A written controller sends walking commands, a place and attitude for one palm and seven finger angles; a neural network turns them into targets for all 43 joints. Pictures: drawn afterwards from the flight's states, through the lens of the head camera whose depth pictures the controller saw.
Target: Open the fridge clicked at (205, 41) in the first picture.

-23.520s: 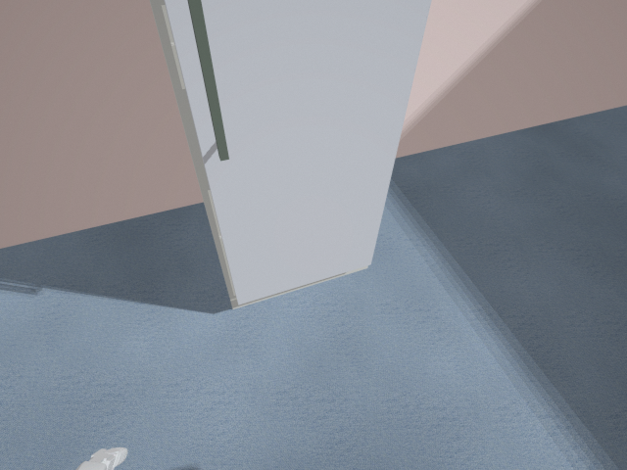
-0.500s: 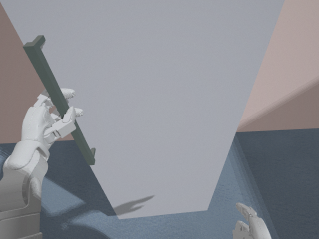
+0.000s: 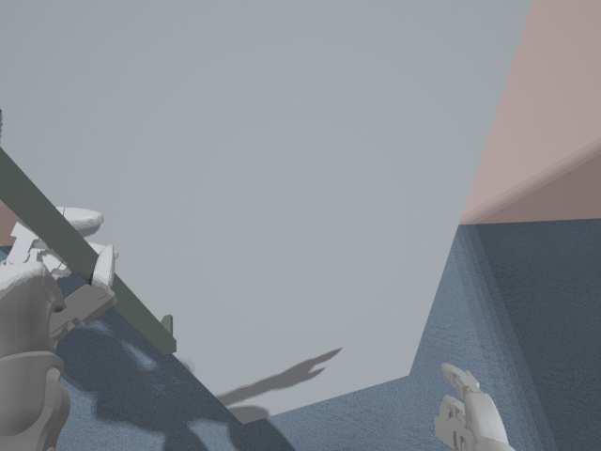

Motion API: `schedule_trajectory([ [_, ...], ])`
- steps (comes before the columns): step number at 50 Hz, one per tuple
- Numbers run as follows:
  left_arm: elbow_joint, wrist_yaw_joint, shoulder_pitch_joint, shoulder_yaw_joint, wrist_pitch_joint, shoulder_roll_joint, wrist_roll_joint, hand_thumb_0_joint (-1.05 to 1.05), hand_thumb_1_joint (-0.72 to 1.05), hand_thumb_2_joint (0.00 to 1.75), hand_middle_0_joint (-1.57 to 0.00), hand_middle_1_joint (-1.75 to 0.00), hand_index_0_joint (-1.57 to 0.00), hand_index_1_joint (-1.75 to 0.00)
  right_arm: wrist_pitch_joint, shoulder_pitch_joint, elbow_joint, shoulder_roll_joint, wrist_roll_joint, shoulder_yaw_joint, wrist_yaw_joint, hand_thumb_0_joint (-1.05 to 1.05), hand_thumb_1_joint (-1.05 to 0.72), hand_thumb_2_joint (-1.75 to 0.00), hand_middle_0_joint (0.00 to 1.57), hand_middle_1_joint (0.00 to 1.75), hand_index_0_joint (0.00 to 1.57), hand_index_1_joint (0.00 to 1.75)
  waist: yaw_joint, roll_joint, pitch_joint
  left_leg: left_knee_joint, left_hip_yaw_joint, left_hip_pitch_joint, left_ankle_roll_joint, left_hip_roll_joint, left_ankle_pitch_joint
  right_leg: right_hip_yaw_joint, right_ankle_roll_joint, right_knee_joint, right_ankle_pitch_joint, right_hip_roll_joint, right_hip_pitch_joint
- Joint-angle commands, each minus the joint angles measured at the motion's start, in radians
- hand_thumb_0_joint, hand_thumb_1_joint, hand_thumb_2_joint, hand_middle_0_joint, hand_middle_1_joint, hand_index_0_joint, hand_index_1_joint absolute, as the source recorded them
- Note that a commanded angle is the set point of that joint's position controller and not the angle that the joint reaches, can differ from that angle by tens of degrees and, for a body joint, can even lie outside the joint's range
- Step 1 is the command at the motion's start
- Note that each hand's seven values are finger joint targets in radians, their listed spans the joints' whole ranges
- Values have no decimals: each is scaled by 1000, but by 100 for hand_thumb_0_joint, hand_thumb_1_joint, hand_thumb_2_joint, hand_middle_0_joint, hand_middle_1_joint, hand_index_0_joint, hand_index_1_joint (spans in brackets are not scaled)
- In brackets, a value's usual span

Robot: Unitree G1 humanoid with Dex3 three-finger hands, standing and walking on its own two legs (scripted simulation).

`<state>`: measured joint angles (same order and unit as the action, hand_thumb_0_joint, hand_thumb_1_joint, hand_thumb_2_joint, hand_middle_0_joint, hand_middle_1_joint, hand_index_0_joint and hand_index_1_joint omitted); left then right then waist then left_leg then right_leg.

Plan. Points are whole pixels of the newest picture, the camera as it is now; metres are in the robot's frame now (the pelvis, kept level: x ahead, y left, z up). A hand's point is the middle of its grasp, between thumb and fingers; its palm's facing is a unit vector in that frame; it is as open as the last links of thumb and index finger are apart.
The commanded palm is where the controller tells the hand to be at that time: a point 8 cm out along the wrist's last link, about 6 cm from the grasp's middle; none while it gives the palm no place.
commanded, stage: walk backward, drawing the door open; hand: left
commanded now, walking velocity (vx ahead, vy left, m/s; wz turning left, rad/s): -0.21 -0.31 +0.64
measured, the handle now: (105, 265) +0.28 +0.23 +0.16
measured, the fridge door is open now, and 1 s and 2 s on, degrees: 15 46 73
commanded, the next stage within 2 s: stop walking and hold the door back in 1.76 s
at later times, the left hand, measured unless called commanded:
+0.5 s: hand (127, 429) +0.12 +0.13 +0.18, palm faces +0.45 -0.84 -0.31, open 6.9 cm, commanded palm +0.07 +0.16 +0.19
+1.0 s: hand out of the picture +0.06 +0.04 +0.18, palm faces +0.78 -0.57 -0.27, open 6.7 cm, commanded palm +0.00 +0.05 +0.18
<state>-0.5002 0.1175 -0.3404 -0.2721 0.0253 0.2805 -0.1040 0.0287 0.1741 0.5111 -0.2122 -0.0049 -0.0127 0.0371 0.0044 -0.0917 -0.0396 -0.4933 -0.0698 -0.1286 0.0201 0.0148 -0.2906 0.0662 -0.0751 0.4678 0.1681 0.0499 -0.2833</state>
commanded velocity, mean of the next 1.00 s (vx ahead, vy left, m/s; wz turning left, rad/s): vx -0.14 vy -0.36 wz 0.72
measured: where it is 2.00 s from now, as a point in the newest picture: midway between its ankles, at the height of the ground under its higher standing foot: outside the picture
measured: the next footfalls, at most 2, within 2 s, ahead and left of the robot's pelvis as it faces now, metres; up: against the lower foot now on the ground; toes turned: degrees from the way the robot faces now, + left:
left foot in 0.30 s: -0.05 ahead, +0.09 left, +0.00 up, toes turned +18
right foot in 0.60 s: -0.02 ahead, -0.30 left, +0.00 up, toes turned +24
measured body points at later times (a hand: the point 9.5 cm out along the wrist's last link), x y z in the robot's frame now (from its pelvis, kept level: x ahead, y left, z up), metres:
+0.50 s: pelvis -0.09 -0.12 +0.00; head -0.03 -0.09 +0.45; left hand +0.09 +0.17 +0.20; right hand +0.12 -0.27 -0.11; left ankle -0.09 +0.07 -0.74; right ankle -0.04 -0.28 -0.66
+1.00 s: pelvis -0.05 -0.30 +0.00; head +0.01 -0.23 +0.44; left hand +0.01 +0.07 +0.19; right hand +0.24 -0.34 -0.10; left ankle -0.11 -0.18 -0.74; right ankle +0.04 -0.38 -0.65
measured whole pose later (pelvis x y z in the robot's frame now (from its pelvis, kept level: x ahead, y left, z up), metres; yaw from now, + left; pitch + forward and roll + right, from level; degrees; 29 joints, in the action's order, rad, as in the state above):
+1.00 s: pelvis -0.05 -0.30 +0.00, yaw +41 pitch -2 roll -2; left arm -0.48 0.06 0.00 -0.24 -0.08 0.31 -0.02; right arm -0.09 0.07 0.62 -0.16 -0.03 0.02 0.06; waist 0.01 0.00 -0.24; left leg -0.55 0.03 -0.28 0.01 -0.07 -0.24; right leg 0.03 0.05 1.18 0.42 0.02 -0.55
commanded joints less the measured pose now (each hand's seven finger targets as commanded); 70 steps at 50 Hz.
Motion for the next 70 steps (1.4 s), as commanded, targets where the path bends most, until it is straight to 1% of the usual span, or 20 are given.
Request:
schedule_trajectory([
  [1, -197, -2, 5, -91, -134, 165, 36, 0, 90, 90, -45, -140, -45, -140, -64, -66, -140, -69, 13, 50, 30, 0, -90, -90, 20, 30, 20, 30, -29, 301, 245, -402, 30, -286, -29, 20, -220, -201, 44, -68, -796, -307, 269],
  [8, -271, 3, 147, -60, -164, 159, 64, 0, 90, 90, -45, -140, -45, -140, -68, -70, -117, -47, -3, 36, 61, 0, -90, -90, 20, 30, 20, 30, -16, 199, 260, -574, 114, -275, -14, -36, -186, -84, -37, -189, -32, -328, 87],
  [13, -351, -8, 243, 0, -175, 131, 68, 0, 90, 90, -45, -140, -45, -140, -130, 44, -53, -37, -2, 38, 73, 0, -90, -90, 20, 30, 20, 30, 53, 187, 175, 52, 270, 82, -44, -36, -118, 161, 306, -174, 147, -129, -149],
  [14, -381, -13, 264, 39, -185, 119, 59, 0, 90, 90, -45, -140, -45, -140, -142, 34, -66, -85, -3, 51, 79, 0, -90, -90, 20, 30, 20, 30, 88, -142, 147, 382, -2, 135, -99, -218, -53, 164, 328, 294, 180, -45, -230],
  [15, -389, -1, 281, 33, -211, 120, 88, 0, 90, 90, -45, -140, -45, -140, -145, -49, -150, -107, -48, 51, 63, 0, -90, -90, 20, 30, 20, 30, 19, -307, 160, 372, -603, -103, -204, -590, -83, -95, 182, 795, 326, -99, -261],
  [16, -361, -4, 317, 25, -213, 164, 130, 0, 90, 90, -45, -140, -45, -140, -127, -51, -115, -79, -45, 45, 53, 0, -90, -90, 20, 30, 20, 30, 7, -135, 75, 368, -660, -224, -259, -625, 43, -203, 126, 894, 243, -85, -254],
  [21, -317, -35, 341, 52, -177, 84, 108, 0, 90, 90, -45, -140, -45, -140, -154, -85, -34, -107, -12, 90, 21, 0, -90, -90, 20, 30, 20, 30, -4, -93, 73, 215, -175, -131, -133, -309, 55, -95, 163, 704, 155, -61, -261],
  [28, -322, -29, 453, -25, -205, 136, 79, 0, 90, 90, -45, -140, -45, -140, -197, -90, -19, -83, 0, 96, 5, 0, -90, -90, 20, 30, 20, 30, -3, -242, 238, 108, -158, -118, -67, -196, 96, 37, 159, -40, 240, 28, 165],
  [31, -352, -16, 486, -107, -213, 269, 74, 0, 90, 90, -45, -140, -45, -140, -188, -109, -17, -11, 23, 82, 9, 0, -90, -90, 20, 30, 20, 30, -9, 313, 266, -481, 118, -354, 37, 28, -271, -167, -2, -160, -255, -300, 242],
  [34, -272, -21, 409, -98, -208, 217, 67, 0, 90, 90, -45, -140, -45, -140, -204, -158, -4, -47, 13, 101, 35, 0, -90, -90, 20, 30, 20, 30, -36, 299, 247, -838, 26, -501, 9, -39, -344, -166, -79, 33, -717, -386, 277],
  [41, -291, -18, 451, -43, -217, 155, 55, 0, 90, 90, -45, -140, -45, -140, -161, -95, -54, -33, -23, 54, 74, 0, -90, -90, 20, 30, 20, 30, 0, 229, 232, -51, 270, -195, 3, -7, -68, 64, -35, 201, -762, -251, 280],
  [42, -294, -21, 474, -28, -218, 151, 54, 0, 90, 90, -45, -140, -45, -140, -166, -47, -47, -47, -23, 65, 78, 0, -90, -90, 20, 30, 20, 30, 46, 160, 270, 79, 215, 93, -24, -50, 125, 85, 21, 392, -641, -218, 57],
  [44, -309, -30, 516, 11, -253, 128, 72, 0, 90, 90, -45, -140, -45, -140, -166, -36, -43, -123, -39, 95, 62, 0, -90, -90, 20, 30, 20, 30, 27, -187, 323, 115, -586, 532, -242, -603, 1032, -59, 155, 786, 461, -57, -481],
  [45, -289, -33, 512, -40, -271, 175, 98, 0, 90, 90, -45, -140, -45, -140, -171, -42, -37, -119, -43, 85, 38, 0, -90, -90, 20, 30, 20, 30, 22, -33, 321, 95, -582, 486, -299, -638, 936, -198, 130, 871, 406, -60, -479],
  [51, -240, -52, 555, -50, -205, 164, 87, 0, 90, 90, -45, -140, -45, -140, -160, -120, 7, -112, -10, 98, 23, 0, -90, -90, 20, 30, 20, 30, -7, -162, 191, 138, -44, -17, -104, -304, 336, -101, 135, 554, 71, -91, -175],
  [57, -126, -23, 612, -128, -200, 231, 57, 0, 90, 90, -45, -140, -45, -140, -164, -111, -45, -113, 33, 82, 19, 0, -90, -90, 20, 30, 20, 30, -15, -265, 218, 70, -22, -213, -85, -236, 12, 47, 166, 138, 168, -11, 167],
  [59, -129, -8, 635, -175, -198, 297, 56, 0, 90, 90, -45, -140, -45, -140, -163, -66, -35, -78, 46, 74, 17, 0, -90, -90, 20, 30, 20, 30, -3, -27, 253, -156, 31, -196, -25, -92, -99, 2, 150, -101, 48, -70, 216],
  [61, -134, 4, 591, -236, -192, 390, 60, 0, 90, 90, -45, -140, -45, -140, -162, -130, -51, -40, 34, 66, 29, 0, -90, -90, 20, 30, 20, 30, -44, 406, 271, -747, 53, -417, 9, 11, -388, -324, -37, -162, -163, -431, 185],
  [65, -166, 15, 559, -237, -205, 338, 41, 0, 90, 90, -45, -140, -45, -140, -128, -184, -37, -78, 25, 71, 37, 0, -90, -90, 20, 30, 20, 30, -22, 250, 194, -796, 55, -475, 30, -85, -314, -141, -123, -26, -321, -418, 236],
  [70, -159, 10, 512, -187, -198, 289, 21, 0, 90, 90, -45, -140, -45, -140, -100, -124, -44, -81, 11, 68, 64, 0, -90, -90, 20, 30, 20, 30, 22, 163, 220, -94, 195, -111, 22, -41, -12, 113, -3, 205, -320, -274, 95],
])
